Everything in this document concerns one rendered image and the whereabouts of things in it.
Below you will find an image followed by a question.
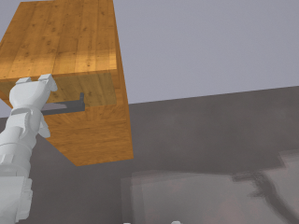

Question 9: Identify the robot left upper arm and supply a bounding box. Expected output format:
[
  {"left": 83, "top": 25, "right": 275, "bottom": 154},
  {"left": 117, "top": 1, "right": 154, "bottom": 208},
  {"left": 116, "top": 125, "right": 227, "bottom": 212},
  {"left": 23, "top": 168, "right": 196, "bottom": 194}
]
[{"left": 0, "top": 176, "right": 33, "bottom": 224}]

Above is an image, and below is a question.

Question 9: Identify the left robot hand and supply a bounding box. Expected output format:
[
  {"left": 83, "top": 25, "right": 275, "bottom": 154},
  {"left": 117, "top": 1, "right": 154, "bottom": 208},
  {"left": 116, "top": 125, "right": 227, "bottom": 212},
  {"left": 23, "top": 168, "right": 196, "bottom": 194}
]
[{"left": 9, "top": 74, "right": 58, "bottom": 138}]

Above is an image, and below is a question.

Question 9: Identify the robot left forearm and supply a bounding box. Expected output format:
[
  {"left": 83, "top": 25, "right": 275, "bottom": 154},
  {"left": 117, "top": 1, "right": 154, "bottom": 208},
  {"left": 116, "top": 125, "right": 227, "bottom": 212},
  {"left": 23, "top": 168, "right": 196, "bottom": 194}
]
[{"left": 0, "top": 105, "right": 42, "bottom": 179}]

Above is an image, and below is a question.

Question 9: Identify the cabinet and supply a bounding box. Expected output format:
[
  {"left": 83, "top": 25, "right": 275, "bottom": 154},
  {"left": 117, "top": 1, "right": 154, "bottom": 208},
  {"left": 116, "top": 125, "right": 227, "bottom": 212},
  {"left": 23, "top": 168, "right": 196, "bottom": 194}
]
[{"left": 0, "top": 0, "right": 134, "bottom": 166}]

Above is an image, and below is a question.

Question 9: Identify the handle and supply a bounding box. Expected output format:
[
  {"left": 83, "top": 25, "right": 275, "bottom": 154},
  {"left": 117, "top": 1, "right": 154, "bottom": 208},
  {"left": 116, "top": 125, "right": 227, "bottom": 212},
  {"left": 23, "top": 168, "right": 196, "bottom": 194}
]
[{"left": 40, "top": 92, "right": 85, "bottom": 116}]

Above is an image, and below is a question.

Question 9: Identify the drawer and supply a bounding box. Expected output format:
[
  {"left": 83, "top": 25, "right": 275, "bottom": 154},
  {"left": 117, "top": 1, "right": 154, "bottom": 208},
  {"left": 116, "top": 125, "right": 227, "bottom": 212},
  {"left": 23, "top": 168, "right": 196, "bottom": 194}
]
[{"left": 0, "top": 72, "right": 117, "bottom": 107}]

